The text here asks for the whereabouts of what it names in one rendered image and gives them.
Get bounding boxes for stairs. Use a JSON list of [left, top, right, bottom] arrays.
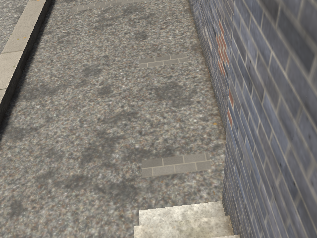
[[134, 200, 241, 238]]

